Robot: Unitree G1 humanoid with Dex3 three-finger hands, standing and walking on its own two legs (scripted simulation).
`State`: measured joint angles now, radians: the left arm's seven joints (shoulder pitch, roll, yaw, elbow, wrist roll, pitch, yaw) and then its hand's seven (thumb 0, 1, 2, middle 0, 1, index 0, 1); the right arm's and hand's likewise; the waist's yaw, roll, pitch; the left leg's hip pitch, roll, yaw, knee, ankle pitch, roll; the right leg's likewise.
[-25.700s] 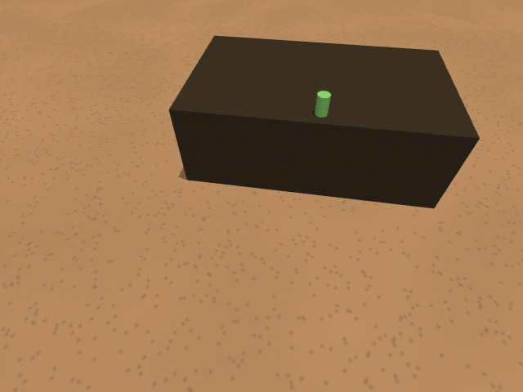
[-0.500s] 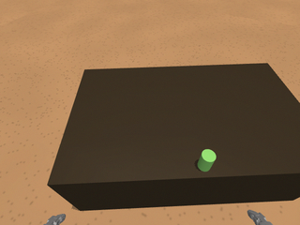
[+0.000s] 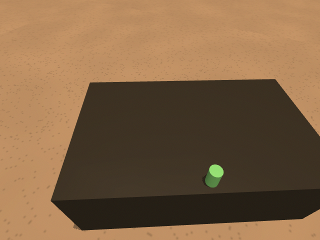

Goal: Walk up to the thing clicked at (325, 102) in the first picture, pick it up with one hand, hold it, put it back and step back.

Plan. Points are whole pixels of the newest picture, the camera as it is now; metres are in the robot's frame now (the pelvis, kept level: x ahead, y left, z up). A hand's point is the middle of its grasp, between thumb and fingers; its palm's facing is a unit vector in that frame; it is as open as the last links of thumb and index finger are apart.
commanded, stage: stand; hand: right
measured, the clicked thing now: (213, 176) +0.42 -0.22 -0.28
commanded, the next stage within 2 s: step back in 1.78 s
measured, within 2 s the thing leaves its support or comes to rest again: neither
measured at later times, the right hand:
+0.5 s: hand out of the picture +0.06 -0.25 -0.15, palm faces -0.03 +0.94 -0.34, open 7.4 cm
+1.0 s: hand out of the picture +0.09 -0.25 -0.15, palm faces -0.02 +0.94 -0.35, open 7.4 cm
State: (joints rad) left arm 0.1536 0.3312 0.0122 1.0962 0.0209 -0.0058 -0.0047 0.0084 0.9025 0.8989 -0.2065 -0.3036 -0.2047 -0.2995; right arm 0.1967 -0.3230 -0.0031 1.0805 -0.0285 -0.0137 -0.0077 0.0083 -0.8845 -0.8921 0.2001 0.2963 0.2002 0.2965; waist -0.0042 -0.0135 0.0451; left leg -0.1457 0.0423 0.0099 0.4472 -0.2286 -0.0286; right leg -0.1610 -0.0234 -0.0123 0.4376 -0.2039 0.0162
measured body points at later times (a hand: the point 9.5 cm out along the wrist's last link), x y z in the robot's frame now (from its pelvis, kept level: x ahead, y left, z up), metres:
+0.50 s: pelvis +0.00 +0.00 +0.01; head +0.01 +0.01 +0.45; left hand +0.06 +0.30 -0.13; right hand +0.06 -0.30 -0.13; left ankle +0.01 +0.14 -0.74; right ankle +0.03 -0.13 -0.74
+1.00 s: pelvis +0.02 +0.00 +0.01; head +0.02 +0.01 +0.46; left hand +0.09 +0.30 -0.13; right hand +0.09 -0.30 -0.13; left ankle +0.01 +0.14 -0.74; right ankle +0.03 -0.13 -0.74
